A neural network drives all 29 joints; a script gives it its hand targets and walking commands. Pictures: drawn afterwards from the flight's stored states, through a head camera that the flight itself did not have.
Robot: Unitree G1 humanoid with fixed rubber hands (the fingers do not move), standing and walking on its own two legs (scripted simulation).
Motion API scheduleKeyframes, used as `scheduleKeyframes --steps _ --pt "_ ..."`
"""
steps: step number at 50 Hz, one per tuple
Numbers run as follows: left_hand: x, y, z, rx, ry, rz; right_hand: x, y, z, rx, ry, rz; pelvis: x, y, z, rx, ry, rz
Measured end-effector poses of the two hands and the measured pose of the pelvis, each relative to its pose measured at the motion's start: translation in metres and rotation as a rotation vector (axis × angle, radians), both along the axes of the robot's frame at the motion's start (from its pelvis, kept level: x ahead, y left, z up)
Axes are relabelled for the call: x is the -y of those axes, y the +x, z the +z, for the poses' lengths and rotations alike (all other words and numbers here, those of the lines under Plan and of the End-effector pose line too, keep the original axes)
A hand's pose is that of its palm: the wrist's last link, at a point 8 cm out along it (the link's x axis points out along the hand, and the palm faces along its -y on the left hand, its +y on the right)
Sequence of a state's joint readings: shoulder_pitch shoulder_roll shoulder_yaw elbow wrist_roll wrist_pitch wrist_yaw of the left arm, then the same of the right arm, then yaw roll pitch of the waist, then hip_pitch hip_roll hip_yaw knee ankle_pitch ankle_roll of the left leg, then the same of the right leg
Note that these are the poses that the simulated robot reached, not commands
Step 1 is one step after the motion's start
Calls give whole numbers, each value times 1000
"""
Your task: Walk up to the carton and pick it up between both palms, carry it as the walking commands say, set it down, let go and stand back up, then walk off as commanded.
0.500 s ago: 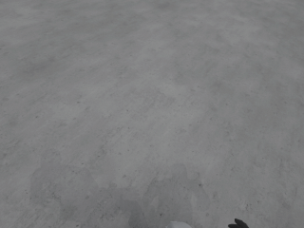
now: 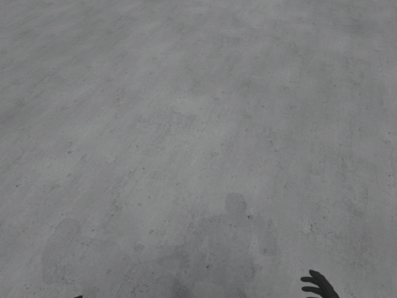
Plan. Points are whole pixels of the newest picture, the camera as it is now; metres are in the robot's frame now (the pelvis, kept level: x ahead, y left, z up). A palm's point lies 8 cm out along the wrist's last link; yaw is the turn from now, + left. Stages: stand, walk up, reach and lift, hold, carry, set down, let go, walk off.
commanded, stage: walk up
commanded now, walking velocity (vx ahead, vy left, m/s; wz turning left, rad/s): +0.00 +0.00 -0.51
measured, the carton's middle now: out of the picture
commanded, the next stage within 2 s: none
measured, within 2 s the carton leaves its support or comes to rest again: neither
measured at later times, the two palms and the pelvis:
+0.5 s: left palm (93, 297) +0.16 +0.23 -0.13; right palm out of the picture -0.04 -0.28 -0.12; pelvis -0.03 +0.01 -0.01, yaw -16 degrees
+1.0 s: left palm out of the picture +0.15 +0.22 -0.14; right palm out of the picture -0.06 -0.28 -0.11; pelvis -0.04 +0.01 -0.01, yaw -30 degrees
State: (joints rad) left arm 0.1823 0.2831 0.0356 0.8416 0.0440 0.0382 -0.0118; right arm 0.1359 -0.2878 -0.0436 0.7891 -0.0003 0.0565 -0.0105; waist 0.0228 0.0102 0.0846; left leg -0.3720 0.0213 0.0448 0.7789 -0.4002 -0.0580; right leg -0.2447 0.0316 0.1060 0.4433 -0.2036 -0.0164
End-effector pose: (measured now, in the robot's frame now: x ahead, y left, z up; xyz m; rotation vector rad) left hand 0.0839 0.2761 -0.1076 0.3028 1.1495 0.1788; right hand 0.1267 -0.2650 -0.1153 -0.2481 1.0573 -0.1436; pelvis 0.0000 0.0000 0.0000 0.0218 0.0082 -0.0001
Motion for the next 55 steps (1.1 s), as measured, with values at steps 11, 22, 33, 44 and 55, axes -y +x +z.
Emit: scheduleKeyframes --steps 11,22,33,44,55 --pt "-10 7 -34 -50 -109 -86 -13 -69 19 -69 -116 -97 -28 -11 -2 24 -58 -117" --pt "23 50 -27 -39 -112 -245 -2 -143 8 -119 -75 -262 -18 -22 -2 17 -59 -239" --pt "68 77 0 43 9 -365 35 -185 -23 -98 22 -434 14 -37 -9 13 -10 -367" --pt "62 63 -1 -17 12 -404 34 -176 1 8 -1 -482 8 -39 0 6 3 -482" --pt "66 85 -31 -51 -88 -523 -2 -223 18 -34 -97 -594 -22 -39 -5 1 -46 -591"
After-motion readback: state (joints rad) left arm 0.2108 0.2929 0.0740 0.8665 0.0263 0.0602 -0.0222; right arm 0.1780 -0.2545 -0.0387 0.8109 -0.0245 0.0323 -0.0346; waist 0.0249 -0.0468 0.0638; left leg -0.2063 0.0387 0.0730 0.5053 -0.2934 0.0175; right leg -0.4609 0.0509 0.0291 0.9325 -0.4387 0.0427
